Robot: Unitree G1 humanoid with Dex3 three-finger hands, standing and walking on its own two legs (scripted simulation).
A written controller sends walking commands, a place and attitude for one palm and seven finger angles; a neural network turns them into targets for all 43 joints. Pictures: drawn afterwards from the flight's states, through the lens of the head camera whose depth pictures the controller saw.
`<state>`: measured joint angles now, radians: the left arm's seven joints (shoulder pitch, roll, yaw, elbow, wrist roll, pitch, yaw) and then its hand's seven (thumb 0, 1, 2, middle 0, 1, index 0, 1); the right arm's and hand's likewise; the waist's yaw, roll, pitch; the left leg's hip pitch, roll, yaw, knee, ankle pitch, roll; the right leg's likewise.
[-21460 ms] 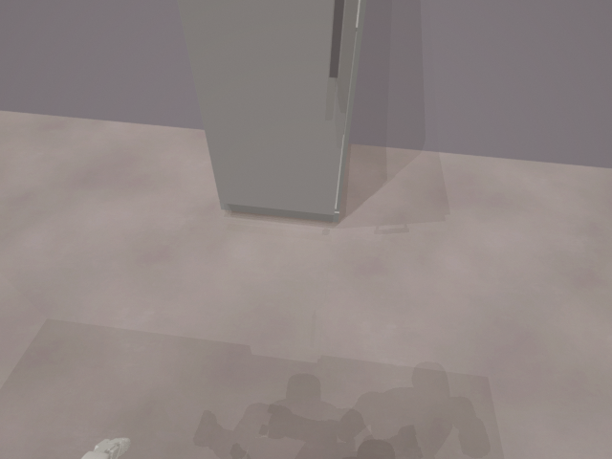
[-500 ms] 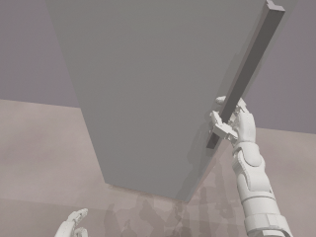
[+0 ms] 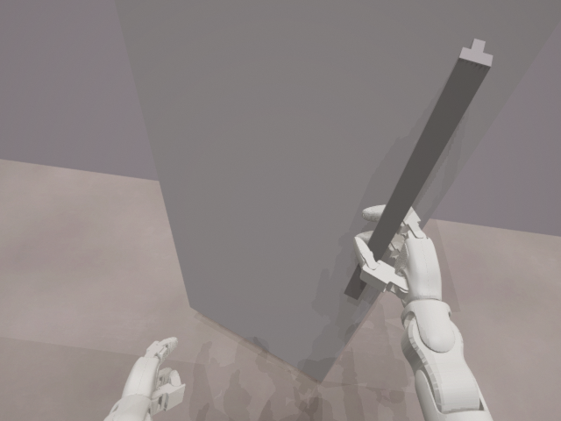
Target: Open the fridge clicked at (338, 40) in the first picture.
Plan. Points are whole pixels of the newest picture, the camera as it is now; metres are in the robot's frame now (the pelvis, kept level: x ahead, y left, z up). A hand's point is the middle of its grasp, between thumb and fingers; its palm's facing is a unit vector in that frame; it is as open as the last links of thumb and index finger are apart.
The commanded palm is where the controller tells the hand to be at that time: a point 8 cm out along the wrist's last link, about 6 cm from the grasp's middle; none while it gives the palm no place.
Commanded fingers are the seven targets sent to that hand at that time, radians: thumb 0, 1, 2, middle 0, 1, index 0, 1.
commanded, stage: walk backward, drawing the door open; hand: right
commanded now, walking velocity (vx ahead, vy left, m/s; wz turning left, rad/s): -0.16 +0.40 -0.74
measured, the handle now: (396, 204) +0.36 -0.10 +0.16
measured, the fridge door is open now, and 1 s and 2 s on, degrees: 21 43 76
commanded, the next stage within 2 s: stop walking and hold the door back in 1.64 s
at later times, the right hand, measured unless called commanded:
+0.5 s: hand (324, 313) +0.23 -0.02 +0.10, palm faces +0.11 +0.98 -0.16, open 7.0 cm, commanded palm +0.20 -0.06 +0.10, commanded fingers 0.00 -0.90 -0.90 0.45 1.40 0.45 1.40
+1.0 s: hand (262, 344) +0.19 +0.05 +0.09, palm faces +0.57 +0.79 -0.23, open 7.0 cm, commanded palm +0.13 +0.03 +0.10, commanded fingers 0.00 -0.90 -0.90 0.45 1.40 0.45 1.40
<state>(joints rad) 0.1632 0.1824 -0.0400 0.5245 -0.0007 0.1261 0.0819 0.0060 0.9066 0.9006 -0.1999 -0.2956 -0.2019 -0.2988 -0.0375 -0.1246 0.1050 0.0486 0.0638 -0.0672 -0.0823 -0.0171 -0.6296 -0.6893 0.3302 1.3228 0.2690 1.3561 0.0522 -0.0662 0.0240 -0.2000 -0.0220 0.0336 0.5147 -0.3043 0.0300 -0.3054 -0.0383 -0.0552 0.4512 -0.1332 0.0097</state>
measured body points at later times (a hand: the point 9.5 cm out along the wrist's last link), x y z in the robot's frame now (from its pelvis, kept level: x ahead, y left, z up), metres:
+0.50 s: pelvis -0.04 +0.12 -0.02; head -0.02 +0.15 +0.43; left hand +0.11 +0.34 -0.14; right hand +0.22 -0.07 +0.11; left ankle -0.03 +0.16 -0.69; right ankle +0.04 -0.09 -0.74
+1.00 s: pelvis +0.01 +0.32 -0.02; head +0.10 +0.29 +0.42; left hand +0.29 +0.36 -0.13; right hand +0.15 +0.01 +0.11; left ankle +0.17 +0.37 -0.73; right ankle -0.15 +0.13 -0.74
